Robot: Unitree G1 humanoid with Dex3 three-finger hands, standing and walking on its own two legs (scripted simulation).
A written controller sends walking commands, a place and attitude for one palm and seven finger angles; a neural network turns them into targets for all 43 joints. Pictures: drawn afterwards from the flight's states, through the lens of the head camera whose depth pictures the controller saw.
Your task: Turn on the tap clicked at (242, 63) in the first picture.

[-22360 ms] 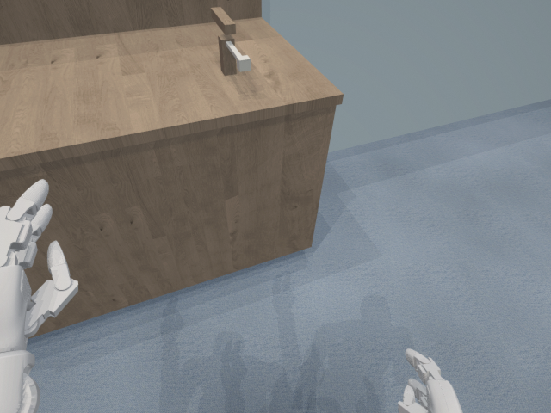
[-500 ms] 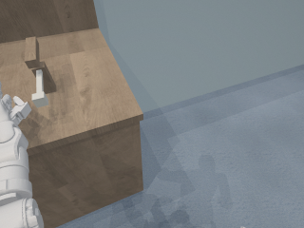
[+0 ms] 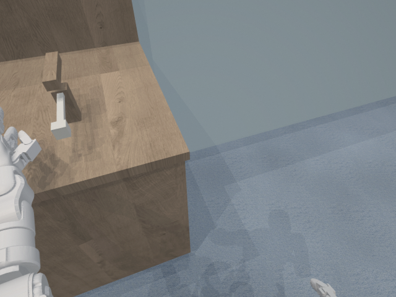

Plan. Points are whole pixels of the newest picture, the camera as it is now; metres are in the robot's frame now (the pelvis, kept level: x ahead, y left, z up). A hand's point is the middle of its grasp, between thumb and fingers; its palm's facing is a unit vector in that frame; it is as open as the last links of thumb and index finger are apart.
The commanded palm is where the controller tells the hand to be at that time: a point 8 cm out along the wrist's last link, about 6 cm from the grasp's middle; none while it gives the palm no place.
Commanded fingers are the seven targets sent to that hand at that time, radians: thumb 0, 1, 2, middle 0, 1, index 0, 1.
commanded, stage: reach beside the lever's end, fingers flat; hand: left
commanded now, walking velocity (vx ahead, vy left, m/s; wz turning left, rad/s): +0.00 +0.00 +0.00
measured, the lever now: (61, 129) +0.40 +0.31 +0.14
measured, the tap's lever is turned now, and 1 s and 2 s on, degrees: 1 7 36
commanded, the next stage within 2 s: push the lever round in 0.10 s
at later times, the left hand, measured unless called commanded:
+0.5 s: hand (51, 136) +0.38 +0.33 +0.13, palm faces +0.57 -0.82 -0.06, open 7.8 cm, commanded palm +0.33 +0.36 +0.13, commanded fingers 0.00 0.90 0.90 -0.15 -0.15 -0.15 -0.15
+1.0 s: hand (63, 138) +0.38 +0.30 +0.13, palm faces +0.57 -0.82 -0.05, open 7.8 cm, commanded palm +0.33 +0.33 +0.13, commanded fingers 0.00 0.90 0.90 -0.15 -0.15 -0.15 -0.15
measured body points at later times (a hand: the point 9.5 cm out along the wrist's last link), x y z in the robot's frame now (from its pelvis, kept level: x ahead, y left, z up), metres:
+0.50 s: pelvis -0.01 -0.01 +0.00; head +0.01 -0.01 +0.45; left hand +0.35 +0.37 +0.14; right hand +0.05 -0.28 -0.13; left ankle +0.07 +0.09 -0.73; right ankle -0.06 -0.08 -0.73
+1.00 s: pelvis +0.00 +0.01 +0.00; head +0.00 +0.00 +0.45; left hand +0.34 +0.34 +0.13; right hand +0.13 -0.25 -0.11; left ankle +0.07 +0.09 -0.73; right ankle -0.06 -0.08 -0.73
